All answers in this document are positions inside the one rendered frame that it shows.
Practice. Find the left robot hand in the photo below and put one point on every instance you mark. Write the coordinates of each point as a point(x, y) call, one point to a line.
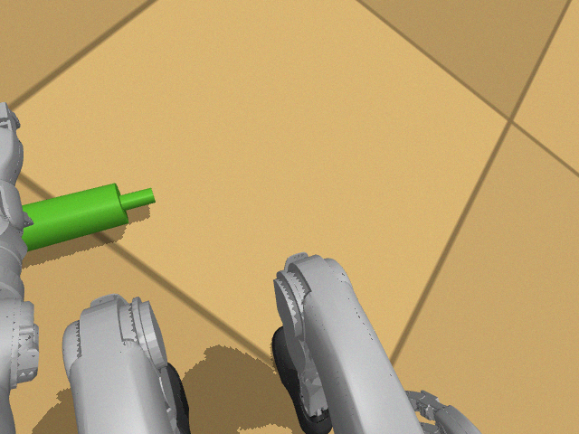
point(11, 150)

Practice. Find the left robot arm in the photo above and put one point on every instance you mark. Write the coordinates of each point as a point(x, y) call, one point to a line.
point(19, 336)

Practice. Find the bottle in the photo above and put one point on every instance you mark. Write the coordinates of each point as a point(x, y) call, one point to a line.
point(78, 214)

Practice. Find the left robot foot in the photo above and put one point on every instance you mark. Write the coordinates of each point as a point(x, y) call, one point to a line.
point(182, 408)

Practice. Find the right robot hand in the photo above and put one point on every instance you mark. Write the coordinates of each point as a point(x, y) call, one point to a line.
point(448, 420)

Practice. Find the right robot foot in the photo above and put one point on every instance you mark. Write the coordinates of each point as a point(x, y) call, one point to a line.
point(289, 377)

